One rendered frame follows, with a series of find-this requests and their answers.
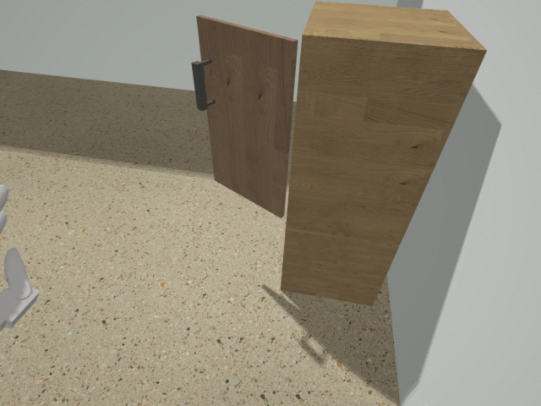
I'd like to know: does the cupboard door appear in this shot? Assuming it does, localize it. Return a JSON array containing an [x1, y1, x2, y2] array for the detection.
[[196, 15, 298, 218]]

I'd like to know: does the robot left hand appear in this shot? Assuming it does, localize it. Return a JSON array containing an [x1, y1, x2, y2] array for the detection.
[[0, 184, 39, 331]]

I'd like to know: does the handle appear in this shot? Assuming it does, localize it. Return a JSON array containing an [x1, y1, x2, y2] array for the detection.
[[192, 59, 216, 111]]

